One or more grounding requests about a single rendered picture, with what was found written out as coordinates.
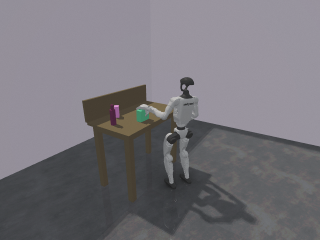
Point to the robot left upper arm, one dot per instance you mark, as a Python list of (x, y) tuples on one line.
[(174, 101)]

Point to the left robot hand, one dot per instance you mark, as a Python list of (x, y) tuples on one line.
[(143, 107)]

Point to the left robot foot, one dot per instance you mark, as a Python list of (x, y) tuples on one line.
[(173, 185)]

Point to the table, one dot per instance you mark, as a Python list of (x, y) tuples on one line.
[(97, 115)]

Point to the robot left thigh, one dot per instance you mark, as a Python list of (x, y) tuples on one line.
[(169, 140)]

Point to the sponge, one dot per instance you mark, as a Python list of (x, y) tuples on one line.
[(140, 115)]

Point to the robot left forearm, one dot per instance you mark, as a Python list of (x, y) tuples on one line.
[(155, 111)]

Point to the robot right upper arm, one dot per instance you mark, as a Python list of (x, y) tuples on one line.
[(195, 107)]

